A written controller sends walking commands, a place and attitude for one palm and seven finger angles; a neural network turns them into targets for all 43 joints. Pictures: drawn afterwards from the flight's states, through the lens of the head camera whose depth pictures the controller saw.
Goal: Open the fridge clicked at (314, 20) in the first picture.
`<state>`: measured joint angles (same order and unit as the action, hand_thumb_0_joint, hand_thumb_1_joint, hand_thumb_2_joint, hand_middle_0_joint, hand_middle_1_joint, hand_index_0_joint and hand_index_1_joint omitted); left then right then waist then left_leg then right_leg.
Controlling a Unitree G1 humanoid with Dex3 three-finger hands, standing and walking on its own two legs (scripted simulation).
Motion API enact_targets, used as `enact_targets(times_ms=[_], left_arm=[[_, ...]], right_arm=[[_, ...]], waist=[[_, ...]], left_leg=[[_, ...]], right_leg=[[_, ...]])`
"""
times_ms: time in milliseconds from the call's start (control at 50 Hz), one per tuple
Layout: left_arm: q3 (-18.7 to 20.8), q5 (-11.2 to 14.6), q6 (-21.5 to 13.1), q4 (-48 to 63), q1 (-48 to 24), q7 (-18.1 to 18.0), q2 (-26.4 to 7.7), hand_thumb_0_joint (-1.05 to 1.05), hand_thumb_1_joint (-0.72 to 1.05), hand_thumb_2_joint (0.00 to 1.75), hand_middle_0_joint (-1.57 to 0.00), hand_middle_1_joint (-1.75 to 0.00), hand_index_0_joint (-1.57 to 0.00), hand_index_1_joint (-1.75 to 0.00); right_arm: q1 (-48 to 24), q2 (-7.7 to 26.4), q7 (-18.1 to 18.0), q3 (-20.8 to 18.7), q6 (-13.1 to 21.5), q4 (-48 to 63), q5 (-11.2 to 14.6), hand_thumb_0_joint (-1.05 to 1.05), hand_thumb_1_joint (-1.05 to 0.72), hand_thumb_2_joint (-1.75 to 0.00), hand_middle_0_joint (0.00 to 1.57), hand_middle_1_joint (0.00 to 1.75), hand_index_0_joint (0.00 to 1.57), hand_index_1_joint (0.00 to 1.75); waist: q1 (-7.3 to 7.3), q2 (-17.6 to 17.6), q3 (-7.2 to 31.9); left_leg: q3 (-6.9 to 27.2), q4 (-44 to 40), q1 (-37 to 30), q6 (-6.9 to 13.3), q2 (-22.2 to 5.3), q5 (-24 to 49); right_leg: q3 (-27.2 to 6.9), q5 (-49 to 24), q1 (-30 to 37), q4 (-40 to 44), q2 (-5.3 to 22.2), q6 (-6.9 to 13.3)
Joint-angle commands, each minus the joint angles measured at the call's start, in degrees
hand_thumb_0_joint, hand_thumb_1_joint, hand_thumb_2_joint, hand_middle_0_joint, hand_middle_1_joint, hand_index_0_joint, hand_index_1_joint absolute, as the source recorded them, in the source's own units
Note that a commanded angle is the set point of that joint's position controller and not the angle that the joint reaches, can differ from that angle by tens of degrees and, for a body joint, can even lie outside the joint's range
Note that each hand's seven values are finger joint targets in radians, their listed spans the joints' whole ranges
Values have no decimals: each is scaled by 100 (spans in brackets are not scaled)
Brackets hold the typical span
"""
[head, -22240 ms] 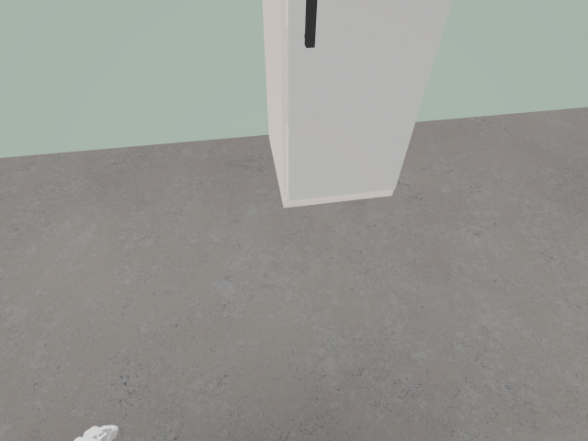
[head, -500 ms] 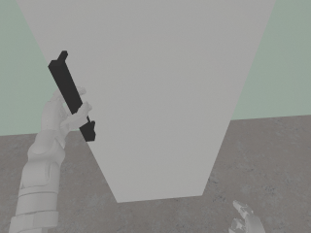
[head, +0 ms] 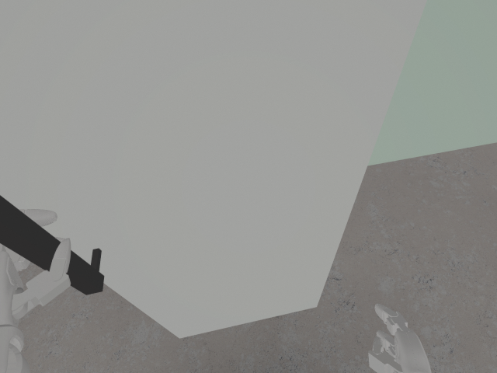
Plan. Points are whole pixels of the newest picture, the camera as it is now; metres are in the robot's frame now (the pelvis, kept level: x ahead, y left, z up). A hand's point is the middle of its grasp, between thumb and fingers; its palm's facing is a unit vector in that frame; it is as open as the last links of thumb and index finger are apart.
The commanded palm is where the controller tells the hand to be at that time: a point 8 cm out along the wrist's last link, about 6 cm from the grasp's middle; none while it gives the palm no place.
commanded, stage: walk backward, drawing the door open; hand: left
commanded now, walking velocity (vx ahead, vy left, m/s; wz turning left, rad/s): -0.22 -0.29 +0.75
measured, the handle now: (50, 235) +0.26 +0.28 +0.14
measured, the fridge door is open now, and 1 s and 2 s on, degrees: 2 22 61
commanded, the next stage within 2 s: none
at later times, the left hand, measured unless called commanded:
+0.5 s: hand (63, 292) +0.19 +0.23 +0.13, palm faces +0.65 -0.68 -0.35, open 6.8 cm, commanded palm +0.13 +0.25 +0.13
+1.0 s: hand out of the picture +0.09 +0.16 +0.12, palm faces +0.86 -0.32 -0.39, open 7.1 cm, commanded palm +0.03 +0.15 +0.13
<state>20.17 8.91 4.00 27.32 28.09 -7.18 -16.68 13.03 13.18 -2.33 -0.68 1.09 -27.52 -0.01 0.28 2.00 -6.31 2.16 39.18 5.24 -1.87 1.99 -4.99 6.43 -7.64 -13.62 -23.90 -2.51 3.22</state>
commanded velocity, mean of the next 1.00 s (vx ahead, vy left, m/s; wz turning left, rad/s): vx -0.22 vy -0.22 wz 0.63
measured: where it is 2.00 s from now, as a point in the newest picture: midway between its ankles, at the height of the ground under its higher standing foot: outside the picture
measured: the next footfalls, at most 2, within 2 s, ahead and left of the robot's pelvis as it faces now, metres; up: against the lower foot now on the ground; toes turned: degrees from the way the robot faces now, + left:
left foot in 0.26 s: +0.17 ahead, +0.10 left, +0.00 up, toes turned +14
right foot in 0.50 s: +0.05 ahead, -0.21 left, +0.00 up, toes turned +19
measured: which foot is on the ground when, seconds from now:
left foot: up 0.00-0.24, down 0.26-0.52, up 0.54-0.64, down 0.66-0.96, up 0.98-1.00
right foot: down 0.00-0.24, up 0.26-0.48, down 0.50-0.66, up 0.68-0.94, down 0.96-1.00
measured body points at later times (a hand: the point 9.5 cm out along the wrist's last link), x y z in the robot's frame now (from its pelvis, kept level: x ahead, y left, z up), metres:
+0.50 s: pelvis +0.03 -0.09 -0.03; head +0.07 -0.07 +0.41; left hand +0.15 +0.26 +0.15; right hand +0.26 -0.23 -0.13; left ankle +0.13 +0.09 -0.76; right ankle +0.01 -0.23 -0.76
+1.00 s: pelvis +0.06 -0.22 -0.05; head +0.10 -0.21 +0.40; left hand +0.04 +0.17 +0.15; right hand +0.33 -0.32 -0.15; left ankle +0.01 -0.03 -0.74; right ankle +0.19 -0.30 -0.77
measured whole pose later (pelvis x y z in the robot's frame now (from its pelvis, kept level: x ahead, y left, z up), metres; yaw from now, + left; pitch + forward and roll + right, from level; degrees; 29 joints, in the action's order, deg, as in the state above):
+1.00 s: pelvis +0.06 -0.22 -0.05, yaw +36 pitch -1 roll -1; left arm 26.8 4.9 -3.2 17.1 13.7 -7.8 -22.5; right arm 10.0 11.8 -4.9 -1.4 8.2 -37.9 -0.3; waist 0.3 3.4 -5.5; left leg 11.5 50.7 29.3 -3.1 -2.3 -24.6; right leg 0.8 13.1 -20.7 -35.8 0.6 -1.2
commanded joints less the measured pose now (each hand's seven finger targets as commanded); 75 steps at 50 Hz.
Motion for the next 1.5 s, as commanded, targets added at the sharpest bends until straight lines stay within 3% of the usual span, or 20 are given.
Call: enact_targets(times_ms=[0,180,200,240,300,420,480,540,600,620,640,680,780,880,960,1040,1160,1220,1340,1480], left_arm=[[703,-429,-897,721,482,-208,-1158,0,90,90,-45,-140,-45,-140],[311,-546,-1237,1269,-1132,-133,-1073,0,90,90,-45,-140,-45,-140],[251,-520,-1285,1372,-1161,-119,-1107,0,90,90,-45,-140,-45,-140],[434,-609,-1397,1705,-1093,-195,-1304,0,90,90,-45,-140,-45,-140],[821,-744,-1196,1563,-1314,-241,-1536,0,90,90,-45,-140,-45,-140],[382,-561,-1360,1303,-1696,-195,-1135,0,90,90,-45,-140,-45,-140],[562,-531,-1502,1280,-2013,-136,-1570,0,90,90,-45,-140,-45,-140],[767,-515,-1315,968,-1946,-168,-1658,0,90,90,-45,-140,-45,-140],[657,-531,-1370,853,-1633,-78,-1478,0,90,90,-45,-140,-45,-140],[579,-435,-1392,971,-1492,-25,-1409,0,90,90,-45,-140,-45,-140],[476,-401,-1450,1163,-1432,34,-1327,0,90,90,-45,-140,-45,-140],[561,-662,-1501,1287,-1728,102,-1370,0,90,90,-45,-140,-45,-140],[739,-608,-1372,800,-1687,-49,-1323,0,90,90,-45,-140,-45,-140],[976,-519,-1352,455,-1763,-161,-1519,0,90,90,-45,-140,-45,-140],[1542,-588,-1272,218,-1997,-299,-2278,0,90,90,-45,-140,-45,-140],[1160,-547,-1440,212,-2105,-173,-1821,0,90,90,-45,-140,-45,-140],[832,-501,-1469,943,-1723,-219,-1500,0,90,90,-45,-140,-45,-140],[617,-587,-1703,1508,-2256,-96,-1523,0,90,90,-45,-140,-45,-140],[542,-690,-1634,1220,-2446,-61,-1360,0,90,90,-45,-140,-45,-140],[668,-490,-1424,761,-2113,-152,-1388,0,90,90,-45,-140,-45,-140]], right_arm=[[-523,231,-393,18,596,920,46,0,-90,-90,20,30,20,30],[-734,333,-469,-202,421,182,42,0,-90,-90,20,30,20,30],[-657,387,-508,-173,440,141,3,0,-90,-90,20,30,20,30],[-788,540,-363,-213,456,255,-205,0,-90,-90,20,30,20,30],[-1262,392,-252,-193,588,243,-107,0,-90,-90,20,30,20,30],[-835,435,-267,-193,947,-4,-134,0,-90,-90,20,30,20,30],[-589,195,-294,-142,874,-242,-97,0,-90,-90,20,30,20,30],[-836,288,-337,-245,867,-260,-26,0,-90,-90,20,30,20,30],[-626,281,-479,-115,886,-245,-88,0,-90,-90,20,30,20,30],[-492,454,-536,-202,892,-190,-104,0,-90,-90,20,30,20,30],[-451,622,-471,-321,947,-153,-125,0,-90,-90,20,30,20,30],[-535,522,-231,-388,913,-296,-236,0,-90,-90,20,30,20,30],[-682,511,-286,-379,906,-204,-42,0,-90,-90,20,30,20,30],[-798,590,-312,-303,1005,-73,21,0,-90,-90,20,30,20,30],[-828,386,-317,-291,1001,-249,-85,0,-90,-90,20,30,20,30],[-1000,377,-405,-247,762,-129,24,0,-90,-90,20,30,20,30],[-527,386,-548,-245,727,-14,-179,0,-90,-90,20,30,20,30],[-444,598,-356,-305,857,47,-107,0,-90,-90,20,30,20,30],[-486,543,-134,-385,1004,-240,-3,0,-90,-90,20,30,20,30],[-648,539,-161,-239,1012,-170,-47,0,-90,-90,20,30,20,30]], waist=[[403,-1096,1269],[-178,-1164,1073],[-416,-471,1231],[-28,1493,1851],[-27,1232,792],[99,1664,1486],[-161,-53,1678],[-1,-746,1767],[-211,-456,1535],[-361,90,1919],[-195,1350,2156],[-194,944,1886],[-48,1469,1396],[92,1602,1063],[140,-1179,1491],[25,-1012,1111],[-99,-520,1431],[-57,2041,1534],[-85,1478,1357],[0,1457,1473]], left_leg=[[-215,2473,3155,274,268,-2970],[-1459,-96,429,128,-173,-1238],[-930,-1178,-561,288,-391,-356],[3681,-2667,280,1644,-3093,526],[2850,-3561,2517,972,-2226,-4019],[830,-2974,1612,44,-861,-2324],[-368,-48,-65,-256,2,-754],[-161,1827,1336,-113,-124,-1720],[-522,-591,1200,119,-156,-669],[569,-1459,-309,622,-885,2575],[2693,-1626,-1747,1384,-2413,5814],[3110,-1571,-1588,1540,-2624,5006],[1232,-1852,1023,907,-1521,1012],[1258,-1798,2945,681,-1076,-2337],[155,3896,2820,-66,-119,-2846],[-137,3336,2325,-156,-565,-2486],[-902,-722,995,-24,-349,-1497],[3131,-2030,-825,1339,-3112,3900],[924,-1607,-145,851,-1665,2414],[1234,-1509,834,765,-1570,979]], right_leg=[[-1030,-6091,2819,-535,1903,-136],[578,-2641,-523,-567,1064,-1424],[616,-1486,-1163,-1772,878,-1352],[-980,4126,-976,-5501,156,-891],[-1126,3710,-606,-4566,78,-559],[-51,3769,960,-290,-423,-291],[-1083,2588,-880,1122,1141,242],[-1217,495,-361,193,1801,545],[-188,-2642,670,-1781,1391,6],[196,-1746,-356,-3194,748,-602],[-245,2887,-1895,-4606,-22,-871],[-1164,4350,-2537,-4699,105,-708],[-756,2862,-507,-2841,160,-675],[-303,2815,1170,-1059,-82,-714],[-2826,3100,-410,1115,2805,733],[-859,1377,3,388,2120,611],[6,92,225,-922,1782,241],[-463,4531,-2517,-4230,453,-734],[-519,2998,-1713,-3350,327,-744],[-412,2712,205,-1004,-61,-749]])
